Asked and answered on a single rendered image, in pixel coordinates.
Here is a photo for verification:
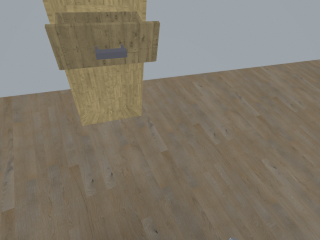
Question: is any handle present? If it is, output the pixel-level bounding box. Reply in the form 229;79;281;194
95;45;127;60

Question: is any drawer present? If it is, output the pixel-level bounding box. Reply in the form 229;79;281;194
44;11;160;70

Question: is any cabinet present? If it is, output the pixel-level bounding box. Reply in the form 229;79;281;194
42;0;147;126

